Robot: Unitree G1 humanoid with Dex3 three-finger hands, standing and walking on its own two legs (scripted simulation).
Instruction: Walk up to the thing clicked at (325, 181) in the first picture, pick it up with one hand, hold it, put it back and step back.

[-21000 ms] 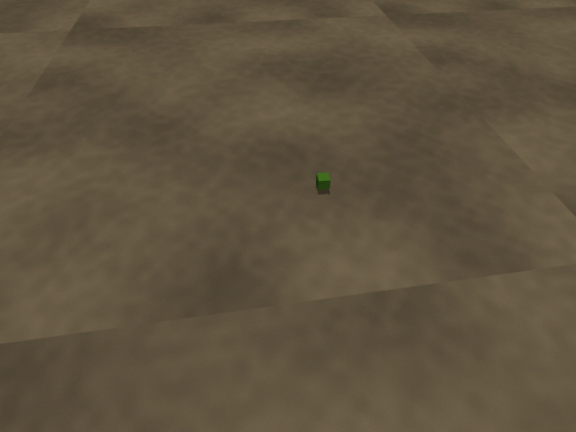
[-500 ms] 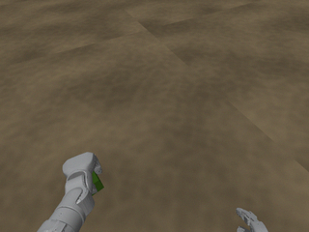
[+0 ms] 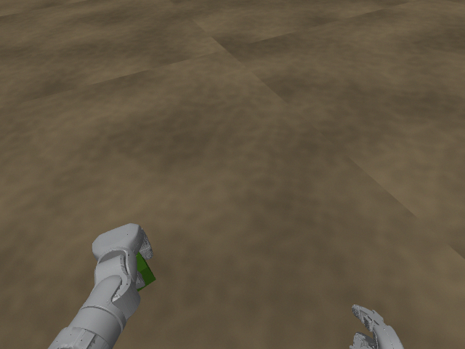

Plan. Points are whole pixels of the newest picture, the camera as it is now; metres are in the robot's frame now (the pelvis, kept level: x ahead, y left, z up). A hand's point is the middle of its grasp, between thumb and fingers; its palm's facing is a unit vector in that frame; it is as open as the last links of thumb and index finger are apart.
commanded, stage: hold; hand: left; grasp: from above
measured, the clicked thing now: (132, 271) +0.30 +0.23 -0.07
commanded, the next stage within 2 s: crouch in 0.26 s
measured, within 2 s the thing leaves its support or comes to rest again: neither
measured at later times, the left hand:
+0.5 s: hand (132, 265) +0.30 +0.22 -0.04, palm faces -0.41 -0.18 -0.90, open 7.1 cm
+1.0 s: hand (161, 288) +0.33 +0.21 -0.23, palm faces -0.40 -0.09 -0.91, open 6.6 cm
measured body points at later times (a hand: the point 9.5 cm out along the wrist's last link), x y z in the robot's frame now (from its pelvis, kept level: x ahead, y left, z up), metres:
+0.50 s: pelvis +0.01 +0.00 +0.00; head +0.02 -0.02 +0.45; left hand +0.32 +0.23 +0.01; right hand +0.16 -0.24 -0.12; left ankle +0.00 +0.13 -0.74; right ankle +0.02 -0.13 -0.74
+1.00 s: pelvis -0.03 +0.00 -0.10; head +0.09 +0.02 +0.33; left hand +0.35 +0.21 -0.18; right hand +0.02 -0.28 -0.22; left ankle +0.00 +0.13 -0.74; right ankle +0.02 -0.13 -0.74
